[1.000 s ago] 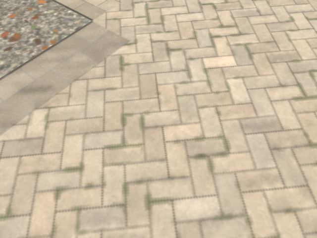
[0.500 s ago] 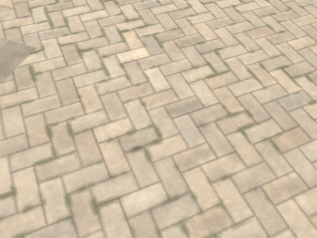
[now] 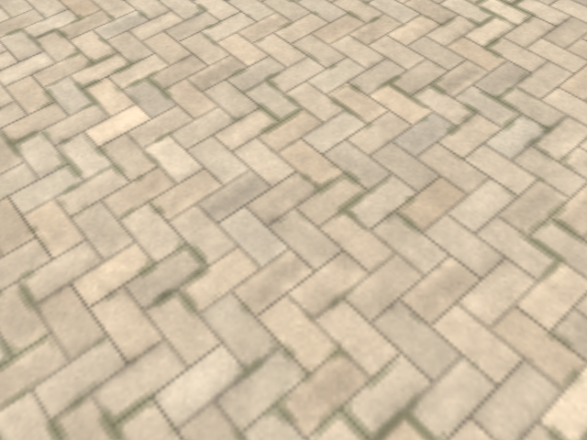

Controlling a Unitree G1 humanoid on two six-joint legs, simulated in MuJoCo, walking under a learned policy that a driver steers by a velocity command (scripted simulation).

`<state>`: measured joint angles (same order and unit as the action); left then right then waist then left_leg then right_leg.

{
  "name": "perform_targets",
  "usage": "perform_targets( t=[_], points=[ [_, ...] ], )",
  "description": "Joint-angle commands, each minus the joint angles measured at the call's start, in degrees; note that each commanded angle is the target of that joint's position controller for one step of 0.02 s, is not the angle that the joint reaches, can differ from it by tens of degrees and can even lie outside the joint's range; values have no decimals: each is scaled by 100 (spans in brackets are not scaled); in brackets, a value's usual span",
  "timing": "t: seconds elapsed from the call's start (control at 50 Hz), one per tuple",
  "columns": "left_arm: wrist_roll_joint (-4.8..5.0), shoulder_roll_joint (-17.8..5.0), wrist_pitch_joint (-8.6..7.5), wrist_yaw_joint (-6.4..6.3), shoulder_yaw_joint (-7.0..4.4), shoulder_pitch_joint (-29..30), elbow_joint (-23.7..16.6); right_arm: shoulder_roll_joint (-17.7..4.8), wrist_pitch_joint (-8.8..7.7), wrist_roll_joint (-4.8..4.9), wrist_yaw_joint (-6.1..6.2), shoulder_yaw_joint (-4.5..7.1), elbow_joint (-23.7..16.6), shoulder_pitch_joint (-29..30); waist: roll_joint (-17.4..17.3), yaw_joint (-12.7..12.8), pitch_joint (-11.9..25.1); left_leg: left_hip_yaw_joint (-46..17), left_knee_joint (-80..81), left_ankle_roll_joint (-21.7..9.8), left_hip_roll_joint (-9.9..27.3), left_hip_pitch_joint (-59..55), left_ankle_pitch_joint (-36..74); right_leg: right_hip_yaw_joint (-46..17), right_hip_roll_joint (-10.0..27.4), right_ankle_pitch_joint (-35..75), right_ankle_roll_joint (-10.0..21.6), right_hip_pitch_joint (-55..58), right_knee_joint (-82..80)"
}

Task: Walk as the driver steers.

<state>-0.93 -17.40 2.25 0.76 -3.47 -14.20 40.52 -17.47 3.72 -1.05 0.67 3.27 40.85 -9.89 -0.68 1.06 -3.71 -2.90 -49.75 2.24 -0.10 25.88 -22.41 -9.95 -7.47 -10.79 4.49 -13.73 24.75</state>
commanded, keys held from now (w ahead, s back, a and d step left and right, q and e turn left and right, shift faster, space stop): e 0.16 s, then no key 0.12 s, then w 0.38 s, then w+q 0.34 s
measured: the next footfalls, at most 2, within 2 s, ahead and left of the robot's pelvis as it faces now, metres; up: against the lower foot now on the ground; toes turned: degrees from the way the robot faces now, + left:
left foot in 0.16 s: +0.06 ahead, +0.12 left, +0.00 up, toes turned -10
right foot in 0.60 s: +0.05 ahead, -0.09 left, +0.00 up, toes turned -11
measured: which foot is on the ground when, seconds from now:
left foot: up 0.00-0.14, down 0.16-0.60, up 0.62-1.00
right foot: down 0.00-0.16, up 0.18-0.58, down 0.60-1.00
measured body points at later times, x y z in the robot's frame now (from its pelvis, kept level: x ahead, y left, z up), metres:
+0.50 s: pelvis +0.02 +0.03 +0.01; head +0.04 +0.04 +0.46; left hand +0.19 +0.27 -0.12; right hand +0.03 -0.25 -0.11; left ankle +0.02 +0.13 -0.74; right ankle -0.02 -0.09 -0.70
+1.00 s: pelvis +0.21 -0.01 -0.02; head +0.25 -0.02 +0.43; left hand +0.20 +0.25 -0.16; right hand +0.37 -0.27 -0.12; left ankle +0.38 +0.06 -0.72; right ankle +0.02 -0.08 -0.74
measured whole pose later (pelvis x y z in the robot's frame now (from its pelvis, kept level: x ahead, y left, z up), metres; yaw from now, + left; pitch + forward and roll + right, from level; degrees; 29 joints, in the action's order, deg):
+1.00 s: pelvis +0.21 -0.01 -0.02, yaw -4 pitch +2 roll -1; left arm -1.5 -13.9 -5.0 -0.5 -0.4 -23.2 54.7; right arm -15.2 -0.7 -2.0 -4.0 1.6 42.3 -5.6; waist -1.3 2.7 -2.7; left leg 4.4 -38.3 -4.6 1.0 35.8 -5.8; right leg 6.6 -2.8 -21.4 1.8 10.8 8.8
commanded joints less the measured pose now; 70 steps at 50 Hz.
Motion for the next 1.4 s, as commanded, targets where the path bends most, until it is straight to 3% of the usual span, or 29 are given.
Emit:
perform_targets(
  t=[0.02,0.1,0.14,0.16,0.18,0.2,0.22,0.26,0.28,0.38,0.48,0.52,0.58,0.6,0.62,0.64,0.68,0.72,0.86,0.94,1.02,1.04,1.06,1.08,1.1,1.14,1.16,1.24,1.4],
  points=[
    [-32,-1051,-42,-5,-303,-91,-313,-467,-131,37,40,80,-508,230,711,81,533,-30,335,-83,-138,162,-101,-1831,1558,1444,916,590,-404],
    [-11,-1049,-13,29,-324,171,-331,-463,-212,103,103,40,-518,-66,806,-107,615,-73,1389,-233,-346,-794,-49,-2184,1368,1828,654,292,-204],
    [92,-911,-12,-5,-288,417,-361,-488,-291,51,197,42,-406,-503,614,-420,594,-154,2956,-311,-162,-1901,851,-2023,960,967,170,-313,139],
    [118,-525,-37,-22,-196,142,-394,-917,-324,-26,259,111,-460,-463,-396,-230,694,-1276,3597,-561,1047,-2437,466,-1298,418,-740,-204,-922,1057],
    [55,-467,-36,-77,-192,-152,-400,-1374,-296,-3,222,171,-670,14,-1260,-48,512,-2725,3863,-1131,2153,-2223,758,-62,-539,-2205,-386,-1732,2111],
    [-135,-926,-11,-89,-299,-98,-347,-1197,-268,-33,158,168,-583,-197,-901,-91,472,-2602,3637,-1580,2296,-1629,1351,20,-101,-2266,-444,-1492,3106],
    [-106,-928,3,-56,-325,-86,-251,-789,-284,10,106,51,-594,-13,-582,29,306,-2134,3561,-1575,1968,-1390,1620,-33,-7,-1961,-457,-1375,3487],
    [-42,-773,57,34,-294,-244,-60,-546,-313,4,94,-15,-635,374,-653,167,250,-1154,3435,-1308,1273,-1387,2018,85,16,-1382,-571,-1294,3944],
    [-18,-721,74,69,-270,-304,-10,-538,-333,2,114,-22,-620,324,-788,119,312,-930,3334,-1316,1163,-1571,2620,153,-18,-1354,-640,-1350,4021],
    [-99,-564,46,168,-138,300,-38,-648,-420,-20,22,59,-167,-656,-861,-398,193,-1319,3939,-1351,1225,-2473,-355,237,131,-1113,-609,-1928,2983],
    [-123,-332,-136,195,40,669,40,-764,-536,-40,-87,143,155,-919,-787,-454,59,-1127,4019,-1455,1277,-2169,-196,926,494,-1358,-453,-1162,1546],
    [-81,-300,-209,180,89,701,68,-825,-522,-43,-147,181,259,-966,-828,-414,-19,-1012,3963,-1476,1247,-1710,-152,1150,460,-1450,-297,-500,856],
    [-101,-289,-372,53,101,-224,466,-674,-493,50,-169,166,335,-821,-324,148,94,-606,3153,-1206,927,-353,-140,1234,387,-354,-1,1635,-510],
    [-146,-572,-445,-17,39,-853,636,-326,-532,26,-172,57,203,-622,309,458,389,-201,2218,-977,601,466,-447,222,1174,-1123,119,2593,-843],
    [-144,-1217,-477,-79,-97,-1329,623,174,-588,41,-211,-99,-131,-327,1524,667,630,630,473,-691,-116,1548,-919,-2123,2677,-3027,587,3036,-1647],
    [-104,-1350,-477,-99,-173,-1273,740,-454,-582,-62,-165,48,-177,-98,1006,643,-104,354,-315,-736,-20,2016,-906,-2726,3050,-3238,1076,2129,-1888],
    [-70,-670,-541,-59,13,-576,610,-544,-597,9,-274,100,79,-404,610,158,-443,29,-672,-735,324,1919,31,-1621,2379,-2380,840,1767,-1858],
    [-82,-444,-632,-98,85,-457,610,-478,-572,-36,-348,94,270,-558,652,32,-264,55,-805,-605,354,1629,586,-638,1987,-903,579,1698,-1930],
    [-43,-305,-780,-77,146,-736,945,-140,-517,-83,-415,-15,-17,314,553,72,-371,199,-281,-320,199,1749,1639,922,1786,1795,475,1370,-1897],
    [-31,-436,-808,-130,144,-895,1144,7,-525,-94,-498,-139,-324,968,495,187,-459,754,981,-552,197,1145,1919,1334,1920,2609,386,1448,-1839],
    [-106,-746,-727,-219,83,-840,1223,-249,-534,-111,-407,-42,-125,56,657,-317,342,1162,1410,-1062,-430,-214,1153,1755,2033,5985,177,2073,125],
    [-113,-828,-673,-234,57,-821,1200,-402,-571,-132,-371,39,121,-741,631,-647,812,1097,1699,-1206,-598,-1182,1114,1841,2005,5839,122,1814,1270],
    [-105,-824,-669,-227,68,-792,1110,-700,-594,-199,-295,173,384,-1593,353,-1036,1284,524,1943,-1447,-296,-2581,901,1927,1824,4516,34,806,2759],
    [-16,-141,-723,-118,216,-1093,803,-1388,-563,-212,-192,358,339,-1759,-1013,-728,1901,-2212,2156,-2172,1461,-4231,398,1960,963,67,-229,-1311,5021],
    [-43,-484,-783,-66,120,-816,636,-1445,-522,25,-220,391,277,-1674,-911,-765,2413,-4459,3136,-2665,2024,-4601,568,837,350,-1804,-240,-2362,6018],
    [-33,-513,-887,-30,150,-155,434,-957,-500,83,-167,299,299,-1007,-35,-479,805,-2789,3424,-2240,1642,-2994,1002,636,1049,-694,-203,-2699,5410],
    [-74,-443,-862,-40,153,-144,467,-743,-524,65,-161,241,286,-775,235,-252,433,-2293,3531,-2021,1329,-2280,1533,662,1223,-596,-242,-2382,4913],
    [-248,-241,-475,-1,194,-337,401,-622,-693,101,-167,190,326,-708,15,99,383,-1365,3744,-1904,714,-1257,2627,822,1339,-551,-562,-1741,4020],
    [-173,-219,-461,67,215,1392,-236,-740,-672,115,-91,256,497,-1595,-233,-517,140,-1512,3660,-1496,471,-1994,2741,906,1158,1100,-803,-2610,1941]
  ],
)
